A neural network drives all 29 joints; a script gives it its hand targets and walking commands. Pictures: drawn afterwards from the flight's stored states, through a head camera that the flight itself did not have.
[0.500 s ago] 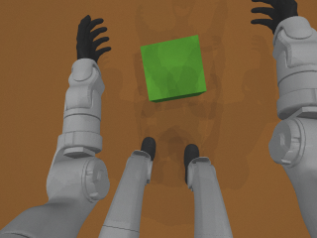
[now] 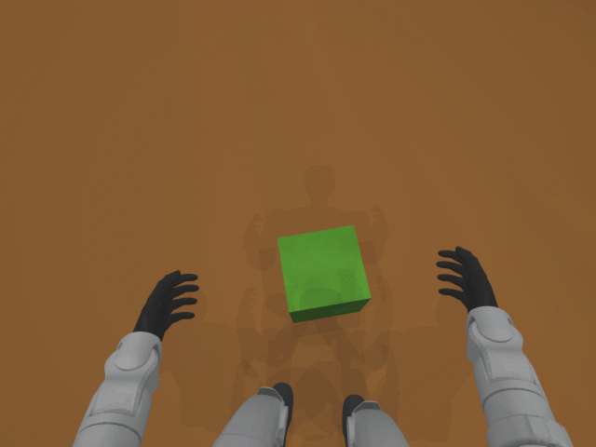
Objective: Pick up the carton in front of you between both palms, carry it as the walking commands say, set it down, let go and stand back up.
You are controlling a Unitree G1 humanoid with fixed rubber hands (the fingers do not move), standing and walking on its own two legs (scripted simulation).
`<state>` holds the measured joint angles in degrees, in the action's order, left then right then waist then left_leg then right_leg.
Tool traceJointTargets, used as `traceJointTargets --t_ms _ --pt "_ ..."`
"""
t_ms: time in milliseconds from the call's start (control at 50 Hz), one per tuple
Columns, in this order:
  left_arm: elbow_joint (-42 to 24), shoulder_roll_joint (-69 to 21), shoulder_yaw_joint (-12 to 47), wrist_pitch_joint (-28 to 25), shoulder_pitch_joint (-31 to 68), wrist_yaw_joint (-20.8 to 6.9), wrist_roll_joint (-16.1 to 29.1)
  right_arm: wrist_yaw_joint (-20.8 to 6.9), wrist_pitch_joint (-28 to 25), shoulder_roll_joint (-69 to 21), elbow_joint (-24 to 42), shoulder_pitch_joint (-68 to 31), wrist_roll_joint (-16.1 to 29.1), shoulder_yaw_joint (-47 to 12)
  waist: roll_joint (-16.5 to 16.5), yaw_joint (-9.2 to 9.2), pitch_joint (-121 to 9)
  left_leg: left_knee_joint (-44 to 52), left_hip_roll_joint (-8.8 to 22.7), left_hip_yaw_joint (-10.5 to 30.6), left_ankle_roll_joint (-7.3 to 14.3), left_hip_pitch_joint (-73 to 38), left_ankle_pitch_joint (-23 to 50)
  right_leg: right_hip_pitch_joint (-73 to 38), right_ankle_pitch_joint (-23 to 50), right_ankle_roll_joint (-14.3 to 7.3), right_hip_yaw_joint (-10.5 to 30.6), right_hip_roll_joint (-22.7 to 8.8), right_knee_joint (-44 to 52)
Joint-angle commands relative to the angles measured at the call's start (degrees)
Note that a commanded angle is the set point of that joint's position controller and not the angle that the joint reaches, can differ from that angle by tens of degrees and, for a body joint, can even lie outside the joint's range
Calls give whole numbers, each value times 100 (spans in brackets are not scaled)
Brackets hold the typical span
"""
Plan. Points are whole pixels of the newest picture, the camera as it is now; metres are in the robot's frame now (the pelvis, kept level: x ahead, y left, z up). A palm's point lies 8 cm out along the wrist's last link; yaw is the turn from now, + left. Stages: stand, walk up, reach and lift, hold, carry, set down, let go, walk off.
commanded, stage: let go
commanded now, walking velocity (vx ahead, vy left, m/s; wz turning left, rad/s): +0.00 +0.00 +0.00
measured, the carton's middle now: (321, 277) +0.45 +0.00 -0.62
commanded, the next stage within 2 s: stand in 0.80 s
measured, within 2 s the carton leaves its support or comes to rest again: neither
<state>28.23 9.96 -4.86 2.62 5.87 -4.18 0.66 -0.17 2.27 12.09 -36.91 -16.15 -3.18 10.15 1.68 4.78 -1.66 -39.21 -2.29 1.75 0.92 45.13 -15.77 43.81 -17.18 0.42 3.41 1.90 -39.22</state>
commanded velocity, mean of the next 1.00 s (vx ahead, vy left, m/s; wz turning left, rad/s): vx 0.00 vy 0.00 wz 0.00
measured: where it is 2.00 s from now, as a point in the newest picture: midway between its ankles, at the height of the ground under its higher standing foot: (315, 443)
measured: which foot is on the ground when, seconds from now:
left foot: down 0.00-1.00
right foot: down 0.00-1.00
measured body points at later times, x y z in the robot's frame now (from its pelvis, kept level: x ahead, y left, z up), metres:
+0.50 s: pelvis +0.03 -0.02 +0.03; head +0.05 -0.01 +0.48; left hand +0.20 +0.22 -0.04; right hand +0.20 -0.25 -0.04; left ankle +0.01 +0.10 -0.71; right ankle +0.00 -0.12 -0.71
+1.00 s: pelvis +0.03 -0.01 +0.02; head +0.03 +0.01 +0.47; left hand +0.18 +0.27 -0.07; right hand +0.18 -0.29 -0.06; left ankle +0.01 +0.10 -0.71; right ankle +0.00 -0.12 -0.71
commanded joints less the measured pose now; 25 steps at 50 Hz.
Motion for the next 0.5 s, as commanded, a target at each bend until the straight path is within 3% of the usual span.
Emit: traceJointTargets --t_ms 0,80,240,320,480 --pt "-763 453 67 -189 -540 52 85 -33 -230 549 689 286 84 -12 30 -71 -2518 381 177 140 -350 -3052 2607 -1230 1116 -50 -258 123 555" --pt "-985 526 171 -244 -1217 78 122 -68 -318 562 925 1044 125 -131 13 -115 -2038 690 150 146 -386 -3450 2841 -1859 1361 -46 -258 116 894" --pt "-951 731 220 -164 -1691 -2 144 -152 -192 428 1275 2245 172 -403 -384 -396 -788 1441 32 5 -296 -3597 1967 -3304 1744 26 -205 13 1560" --pt "-869 790 173 -26 -1711 -13 72 -252 -30 439 1472 2523 218 -509 -308 -449 -317 1627 1 -42 -254 -3756 1655 -3567 1685 63 -205 -22 1739" --pt "-809 791 39 341 -1740 28 -148 -406 337 477 1803 2600 313 -682 -68 -369 310 1694 -24 -80 -185 -3874 1247 -3783 1388 53 -181 -50 1859"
